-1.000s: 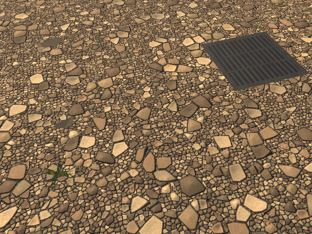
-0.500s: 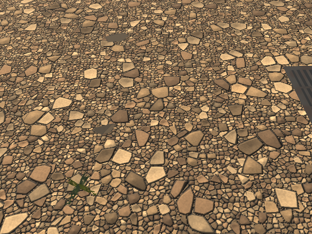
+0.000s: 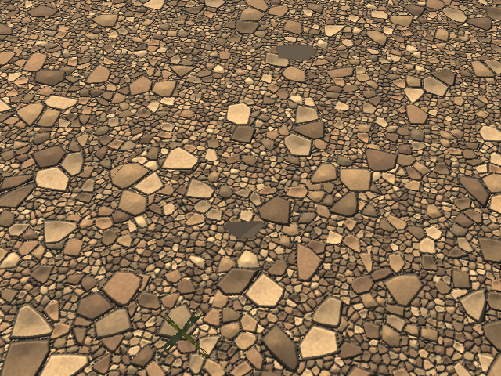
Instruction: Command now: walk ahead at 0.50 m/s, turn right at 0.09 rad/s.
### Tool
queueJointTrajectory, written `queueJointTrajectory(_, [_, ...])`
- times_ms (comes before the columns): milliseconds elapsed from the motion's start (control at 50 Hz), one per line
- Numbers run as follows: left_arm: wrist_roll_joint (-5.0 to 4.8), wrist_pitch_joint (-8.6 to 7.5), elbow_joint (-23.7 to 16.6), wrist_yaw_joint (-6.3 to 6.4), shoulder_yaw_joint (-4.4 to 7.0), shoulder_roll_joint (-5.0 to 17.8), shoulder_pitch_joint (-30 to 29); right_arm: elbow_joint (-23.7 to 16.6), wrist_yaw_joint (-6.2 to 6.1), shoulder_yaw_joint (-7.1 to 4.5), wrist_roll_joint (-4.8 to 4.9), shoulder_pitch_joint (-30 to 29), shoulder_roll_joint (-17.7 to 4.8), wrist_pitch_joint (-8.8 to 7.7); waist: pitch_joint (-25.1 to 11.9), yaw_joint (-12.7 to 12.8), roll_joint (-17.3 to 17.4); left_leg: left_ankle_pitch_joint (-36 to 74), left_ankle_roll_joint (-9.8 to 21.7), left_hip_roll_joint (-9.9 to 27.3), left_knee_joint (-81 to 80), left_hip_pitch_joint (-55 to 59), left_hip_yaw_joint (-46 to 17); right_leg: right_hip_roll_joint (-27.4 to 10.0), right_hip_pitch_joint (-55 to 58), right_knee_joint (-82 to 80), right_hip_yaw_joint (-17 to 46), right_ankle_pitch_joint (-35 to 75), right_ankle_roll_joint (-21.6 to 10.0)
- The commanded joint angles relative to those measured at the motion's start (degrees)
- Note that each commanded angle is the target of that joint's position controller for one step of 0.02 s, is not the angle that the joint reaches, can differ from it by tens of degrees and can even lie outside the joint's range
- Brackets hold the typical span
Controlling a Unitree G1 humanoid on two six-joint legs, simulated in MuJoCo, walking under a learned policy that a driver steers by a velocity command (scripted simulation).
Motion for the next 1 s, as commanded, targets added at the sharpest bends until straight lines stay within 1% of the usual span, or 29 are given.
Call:
queueJointTrajectory(20, [-0.02,1.17,-2.37,0.46,1.15,2.45,3.10,-1.53,0.09,-2.07,-0.54,-0.40,-5.42,-2.50,-4.83,0.73,4.36,18.94,9.44,15.55,-14.85,9.88,-12.30,-2.71,-8.15,-2.72,3.50,6.99,-0.30])
queueJointTrajectory(100, [0.43,1.51,-4.84,0.52,1.43,2.45,-3.86,2.57,-1.51,-2.42,-0.82,3.76,-6.26,-3.54,-1.07,-0.74,3.51,22.50,7.91,15.44,-17.38,10.47,-5.57,-0.34,-13.18,-13.69,6.70,18.25,-0.35])
queueJointTrajectory(180, [0.52,1.01,-7.41,-0.93,0.68,1.44,-11.88,4.50,-2.41,-2.31,-0.36,4.64,-7.34,-3.72,1.32,-2.97,3.78,19.68,4.88,14.08,-18.74,10.46,0.77,1.90,-9.20,-28.56,2.89,30.46,-1.77])
queueJointTrajectory(260, [0.61,1.42,-10.87,-2.54,0.00,0.99,-18.24,7.77,-2.91,-2.59,0.29,9.17,-8.38,-2.94,3.90,-5.29,3.24,23.79,4.26,17.20,-16.11,20.29,2.51,2.80,-12.89,-33.84,0.63,26.31,-3.43])
queueJointTrajectory(320, [0.63,1.36,-12.93,-4.17,0.42,2.31,-18.24,7.70,-3.17,-3.14,0.63,7.87,-10.60,-1.76,1.65,-3.47,4.99,43.34,2.90,18.30,-8.14,25.46,4.72,5.52,-8.85,-35.15,-4.29,15.45,-6.08])
queueJointTrajectory(340, [0.63,1.47,-13.07,-4.44,0.96,3.42,-16.16,7.41,-3.47,-3.37,0.69,7.32,-11.68,-1.31,-0.67,-1.99,6.42,53.32,2.31,18.19,-3.39,25.83,5.47,7.61,-4.10,-34.55,-6.43,11.81,-7.12])
queueJointTrajectory(360, [0.46,1.61,-12.13,-4.54,1.94,5.24,-10.46,7.21,-3.73,-3.50,0.57,6.60,-12.52,-0.85,-3.83,1.31,7.10,59.64,1.56,17.56,4.84,24.70,6.37,9.68,3.95,-35.58,-7.40,10.43,-8.60])
queueJointTrajectory(380, [0.33,1.74,-10.03,-3.99,3.60,8.49,-1.19,6.52,-3.92,-3.36,0.66,5.30,-12.62,-0.78,-8.37,6.38,5.17,54.49,-0.33,15.18,17.94,17.69,7.76,10.16,18.85,-40.10,-4.93,14.94,-11.12])
queueJointTrajectory(400, [0.63,2.04,-9.08,-2.86,5.50,15.15,6.26,4.39,-3.49,-2.00,-0.56,8.73,-8.47,-1.72,-16.05,6.23,-6.07,25.41,-3.78,8.80,40.75,-4.29,8.02,-3.41,42.14,-40.22,18.13,16.44,-19.09])
queueJointTrajectory(420, [0.05,1.60,-9.64,-2.84,4.57,14.76,5.69,3.22,-2.02,-0.12,-0.68,10.58,-4.42,-4.12,-22.96,3.03,-12.00,-21.32,-4.88,-1.83,54.59,-21.03,-3.36,-13.59,54.05,-50.59,47.29,9.21,-27.48])
queueJointTrajectory(440, [0.78,1.67,-9.85,-2.34,3.45,10.61,5.95,1.99,-0.92,-1.62,1.55,4.07,-9.49,-6.14,-19.43,5.81,-7.35,-18.59,-2.83,2.20,56.07,-27.93,-9.72,-11.28,52.97,-52.58,41.72,4.99,-23.68])
queueJointTrajectory(460, [0.63,1.41,-10.40,-1.93,2.85,8.17,1.91,0.48,-0.79,-1.45,2.44,0.16,-9.56,-6.84,-12.42,4.64,-3.89,-13.45,-1.76,4.99,51.55,-28.84,-8.75,-9.22,44.92,-53.07,32.92,7.82,-20.78])
queueJointTrajectory(480, [0.55,1.17,-11.33,-1.90,2.43,6.82,-2.35,0.66,-1.31,-1.53,1.34,-0.99,-8.69,-6.91,-7.36,1.75,1.60,-10.46,-1.92,7.10,45.15,-25.76,-7.98,-6.75,35.17,-53.97,27.00,14.51,-18.97])
queueJointTrajectory(500, [0.72,0.98,-12.11,-1.72,1.87,5.21,-5.04,0.91,-1.88,-2.16,0.08,-0.87,-9.24,-6.30,-5.30,-0.33,2.35,-8.78,-2.63,8.65,40.43,-21.36,-7.46,-4.97,28.41,-55.11,22.81,20.36,-17.88])
queueJointTrajectory(560, [0.62,0.88,-13.01,-1.05,1.98,6.34,-5.72,-0.15,-2.34,-2.21,-0.68,-0.02,-7.35,-4.32,-3.80,-2.91,0.40,-6.07,-5.64,8.83,32.62,-16.11,-5.73,-2.43,18.75,-57.17,18.52,26.50,-17.78])
queueJointTrajectory(600, [0.37,0.99,-13.05,-0.41,2.60,8.24,-4.46,-1.69,-2.53,-1.63,-0.94,-3.84,-5.90,-3.82,-2.38,-2.11,-0.47,0.04,-7.22,7.71,23.50,-15.26,-4.42,-0.47,15.02,-57.54,15.22,27.40,-16.68])
queueJointTrajectory(660, [0.05,1.62,-12.40,0.00,2.91,8.66,-1.52,-3.60,-2.06,-0.83,-0.60,-10.30,-4.36,-3.93,-1.85,0.77,-2.87,12.95,-7.40,4.49,9.44,-9.72,-3.59,2.88,11.82,-56.20,12.87,22.36,-13.31])
queueJointTrajectory(700, [-0.05,1.92,-11.80,-0.12,2.97,8.67,0.43,-4.82,-1.62,-0.96,0.13,-12.65,-5.35,-4.11,-1.97,1.94,-4.10,16.38,-7.37,3.16,5.43,-7.48,-4.24,2.23,12.45,-55.32,15.21,18.04,-12.46])
queueJointTrajectory(760, [-0.25,2.32,-11.52,0.16,2.91,7.96,1.86,-6.04,-1.03,-1.65,0.54,-13.80,-7.90,-4.79,-2.20,1.75,-4.85,12.32,-6.34,2.93,1.12,-6.79,-6.65,0.06,18.01,-50.90,20.99,13.03,-11.73])
queueJointTrajectory(800, [0.02,2.62,-12.14,0.51,3.03,7.97,0.98,-5.68,-0.78,-2.27,0.71,-11.13,-9.30,-5.58,-2.57,-0.36,-6.06,8.16,-4.64,2.91,-0.78,-2.85,-6.59,-0.55,19.64,-46.91,23.96,13.06,-10.89])
queueJointTrajectory(820, [0.24,2.63,-12.70,0.57,2.70,6.91,0.39,-4.55,-0.94,-2.84,0.46,-6.79,-10.13,-5.88,-4.19,-2.72,-5.86,7.86,-3.27,3.12,-2.65,3.32,-5.84,1.14,18.84,-43.06,23.44,14.78,-9.56])
queueJointTrajectory(840, [0.75,2.32,-13.48,0.38,1.66,4.08,-0.37,-3.34,-1.22,-3.57,-0.49,0.49,-12.14,-6.12,-9.53,-6.20,-3.63,6.81,-0.45,8.43,-1.38,14.72,-9.54,3.69,15.10,-32.69,19.68,14.97,-7.65])
queueJointTrajectory(860, [0.45,1.87,-14.24,0.31,0.60,0.48,5.64,-2.35,-1.55,-4.53,-1.71,8.49,-16.55,-5.93,-17.74,-5.92,8.10,1.26,6.99,20.76,-2.61,34.72,-27.91,10.95,0.12,-14.19,12.02,0.66,-3.57])
queueJointTrajectory(880, [-0.87,1.57,-14.27,0.40,0.30,2.20,9.69,0.16,-0.88,-4.86,-0.62,12.17,-16.67,-5.26,-19.57,-5.13,20.64,-14.34,12.80,27.79,-8.79,39.58,-48.61,11.03,-12.92,-1.51,9.25,-14.61,-1.98])
queueJointTrajectory(900, [-0.93,1.59,-13.18,0.43,1.27,7.03,6.91,-0.92,-0.72,-3.53,0.23,9.49,-11.53,-5.08,-12.13,-6.34,12.46,-22.26,10.97,25.42,-10.94,34.00,-45.13,8.11,-16.97,3.53,10.98,-10.19,-1.61])
queueJointTrajectory(920, [-0.14,1.75,-14.05,0.39,1.54,8.08,1.43,-1.39,-0.75,-2.76,0.14,6.46,-9.35,-4.53,-6.29,-6.49,7.62,-18.30,8.70,22.76,-11.10,26.98,-36.38,6.27,-17.16,4.00,8.92,-5.41,-1.49])
queueJointTrajectory(940, [0.74,1.65,-14.96,0.32,1.50,7.41,-1.78,-1.48,-0.66,-2.17,-0.29,3.82,-8.27,-4.11,-2.68,-5.47,4.97,-11.36,7.96,20.20,-12.26,20.28,-30.23,4.81,-15.63,1.51,7.74,-2.08,-1.53])
queueJointTrajectory(980, [0.83,1.47,-15.57,-0.10,1.49,5.66,-2.48,-0.86,-0.63,-1.40,-0.82,2.21,-6.84,-4.04,-0.82,-3.10,6.51,-1.85,7.11,16.58,-14.50,13.43,-22.69,2.24,-11.01,-4.00,6.60,1.35,-1.73])
queueJointTrajectory(1000, [0.71,1.50,-15.48,-0.28,1.28,4.62,-1.99,-0.35,-0.55,-1.34,-0.55,2.49,-6.66,-4.16,-1.23,-2.59,7.19,1.03,7.42,15.76,-15.33,12.44,-20.61,1.81,-9.79,-5.98,5.48,1.85,-1.58])
Keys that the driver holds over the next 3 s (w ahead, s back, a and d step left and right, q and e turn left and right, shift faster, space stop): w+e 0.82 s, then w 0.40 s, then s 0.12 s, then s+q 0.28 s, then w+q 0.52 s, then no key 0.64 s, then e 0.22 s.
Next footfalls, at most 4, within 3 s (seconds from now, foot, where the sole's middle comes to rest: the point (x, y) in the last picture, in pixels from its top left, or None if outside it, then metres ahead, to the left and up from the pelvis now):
0.38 right None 0.37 -0.15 -0.77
0.84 left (282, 299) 0.69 -0.05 -0.77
1.32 right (401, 274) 0.78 -0.40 -0.77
1.80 left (309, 268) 0.79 -0.13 -0.77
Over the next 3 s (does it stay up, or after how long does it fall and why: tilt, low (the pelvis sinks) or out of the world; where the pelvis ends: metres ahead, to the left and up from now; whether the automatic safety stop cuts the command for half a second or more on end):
stays up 1.02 -0.29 -0.01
